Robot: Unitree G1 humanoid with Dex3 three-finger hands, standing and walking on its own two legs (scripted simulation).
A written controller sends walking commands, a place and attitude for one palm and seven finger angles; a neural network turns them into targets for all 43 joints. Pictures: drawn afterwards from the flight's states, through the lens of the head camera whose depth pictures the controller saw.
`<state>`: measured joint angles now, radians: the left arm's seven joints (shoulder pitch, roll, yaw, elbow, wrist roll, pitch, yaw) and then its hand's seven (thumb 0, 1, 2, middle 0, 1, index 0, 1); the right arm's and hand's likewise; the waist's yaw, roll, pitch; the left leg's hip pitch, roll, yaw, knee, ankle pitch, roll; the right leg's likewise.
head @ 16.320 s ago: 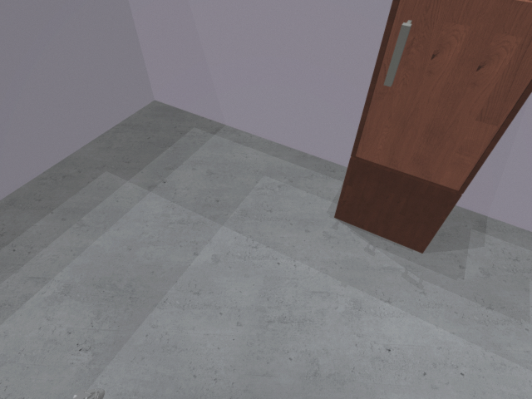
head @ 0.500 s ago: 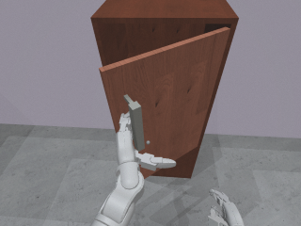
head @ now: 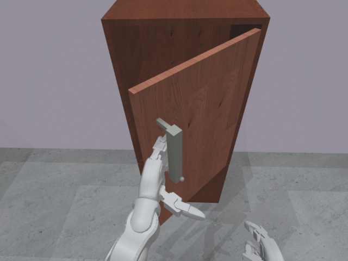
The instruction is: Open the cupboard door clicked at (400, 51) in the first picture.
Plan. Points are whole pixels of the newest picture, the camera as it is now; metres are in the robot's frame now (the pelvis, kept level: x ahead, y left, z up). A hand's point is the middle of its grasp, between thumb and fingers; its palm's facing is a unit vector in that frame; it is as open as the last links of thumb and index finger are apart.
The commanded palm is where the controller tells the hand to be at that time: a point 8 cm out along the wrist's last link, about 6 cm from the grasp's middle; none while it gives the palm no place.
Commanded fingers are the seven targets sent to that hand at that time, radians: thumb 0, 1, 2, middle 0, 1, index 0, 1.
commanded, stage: slide the hand sideways off the handle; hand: left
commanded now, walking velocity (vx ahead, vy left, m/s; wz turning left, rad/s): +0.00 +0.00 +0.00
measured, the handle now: (168, 152) +0.33 +0.03 +0.10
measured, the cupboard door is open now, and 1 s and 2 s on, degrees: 45 44 44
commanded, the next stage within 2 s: draw the hand back to the body in 0.80 s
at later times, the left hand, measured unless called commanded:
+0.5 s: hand (154, 200) +0.22 +0.05 +0.10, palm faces -0.07 -1.00 +0.00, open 16.2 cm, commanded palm +0.19 +0.11 +0.10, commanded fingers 0.00 -0.50 0.30 -0.15 -0.30 -0.15 -0.30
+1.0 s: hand (130, 211) +0.20 +0.09 +0.10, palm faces -0.04 -1.00 -0.02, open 16.3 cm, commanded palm +0.17 +0.15 +0.11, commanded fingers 0.00 -0.50 0.30 -0.15 -0.30 -0.15 -0.30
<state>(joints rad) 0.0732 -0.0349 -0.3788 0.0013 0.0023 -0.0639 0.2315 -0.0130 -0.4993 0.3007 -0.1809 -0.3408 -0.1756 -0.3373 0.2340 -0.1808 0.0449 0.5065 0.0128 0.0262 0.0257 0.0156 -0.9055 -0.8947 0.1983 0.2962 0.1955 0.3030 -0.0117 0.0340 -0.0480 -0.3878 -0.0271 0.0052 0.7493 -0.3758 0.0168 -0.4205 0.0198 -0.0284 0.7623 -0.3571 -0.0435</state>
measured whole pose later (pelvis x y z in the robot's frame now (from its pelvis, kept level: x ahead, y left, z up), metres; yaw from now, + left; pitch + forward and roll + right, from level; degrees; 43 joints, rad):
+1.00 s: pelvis +0.02 +0.00 -0.02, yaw +1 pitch +5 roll +0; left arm 0.62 0.14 -0.17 -0.49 -0.10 -0.14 -0.02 -0.01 -0.50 0.30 -0.15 -0.30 -0.15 -0.30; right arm 0.30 -0.23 0.04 0.41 0.02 -0.13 -0.02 0.02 -0.90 -0.89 0.20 0.30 0.20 0.30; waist 0.01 0.05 -0.10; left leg -0.52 -0.02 -0.02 0.90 -0.47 0.01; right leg -0.53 0.03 -0.06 0.89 -0.44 -0.05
